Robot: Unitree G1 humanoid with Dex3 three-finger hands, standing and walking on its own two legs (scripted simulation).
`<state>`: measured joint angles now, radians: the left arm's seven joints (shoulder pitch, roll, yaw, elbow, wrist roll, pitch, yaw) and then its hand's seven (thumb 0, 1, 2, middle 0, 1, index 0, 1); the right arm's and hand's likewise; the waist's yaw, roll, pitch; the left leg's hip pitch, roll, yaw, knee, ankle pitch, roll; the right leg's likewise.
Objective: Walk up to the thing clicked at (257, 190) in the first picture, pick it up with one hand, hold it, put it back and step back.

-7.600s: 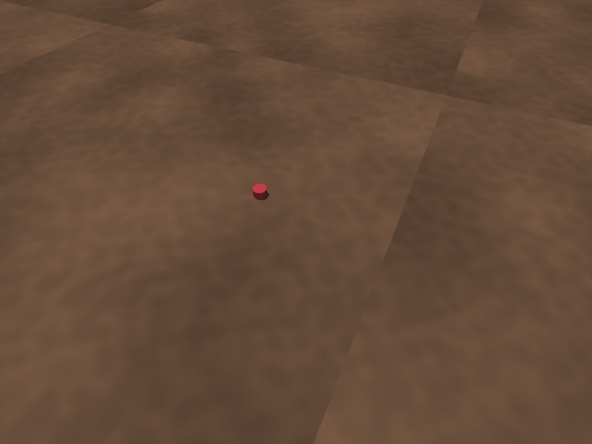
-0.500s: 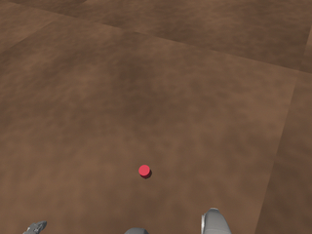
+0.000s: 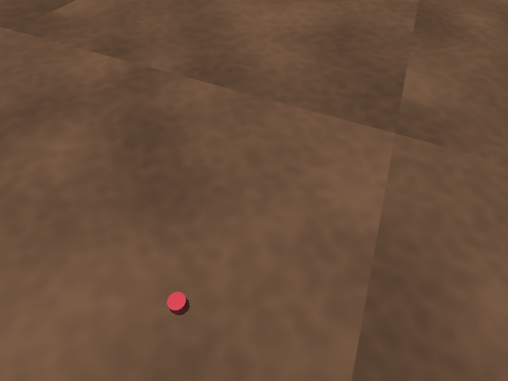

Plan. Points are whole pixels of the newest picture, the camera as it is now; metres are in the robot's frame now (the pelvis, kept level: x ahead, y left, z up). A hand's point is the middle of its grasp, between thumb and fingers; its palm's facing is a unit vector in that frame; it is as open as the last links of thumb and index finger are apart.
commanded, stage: walk up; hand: left
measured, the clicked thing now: (177, 302) +0.50 +0.26 -0.73
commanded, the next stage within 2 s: none
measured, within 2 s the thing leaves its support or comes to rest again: neither
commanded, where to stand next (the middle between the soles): +0.09 +0.03 m, yaw -1 degrees
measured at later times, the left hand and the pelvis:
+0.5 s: hand (66, 380) +0.17 +0.32 -0.15, palm faces -0.03 -0.89 -0.45, open 7.4 cm; pelvis +0.04 +0.04 -0.01, yaw -1 degrees
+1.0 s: hand out of the picture +0.05 +0.30 -0.14, palm faces -0.07 -0.93 -0.37, open 7.4 cm; pelvis +0.00 +0.04 +0.01, yaw -3 degrees
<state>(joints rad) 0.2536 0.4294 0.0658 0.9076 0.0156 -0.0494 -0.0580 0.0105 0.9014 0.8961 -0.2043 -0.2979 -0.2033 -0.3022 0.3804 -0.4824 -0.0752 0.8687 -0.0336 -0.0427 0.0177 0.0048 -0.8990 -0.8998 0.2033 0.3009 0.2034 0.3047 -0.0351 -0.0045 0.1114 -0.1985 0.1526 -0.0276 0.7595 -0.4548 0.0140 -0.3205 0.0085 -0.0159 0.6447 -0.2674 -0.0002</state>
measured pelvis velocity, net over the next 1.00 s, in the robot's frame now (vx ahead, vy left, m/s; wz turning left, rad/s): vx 0.00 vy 0.04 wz -0.05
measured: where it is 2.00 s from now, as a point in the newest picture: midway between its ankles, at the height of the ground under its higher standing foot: outside the picture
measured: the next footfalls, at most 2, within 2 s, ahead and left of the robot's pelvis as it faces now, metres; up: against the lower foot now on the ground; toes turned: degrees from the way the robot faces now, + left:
left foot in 0.38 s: +0.17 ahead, +0.14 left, +0.00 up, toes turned -3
right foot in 0.74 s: +0.00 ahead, -0.07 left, +0.00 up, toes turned -5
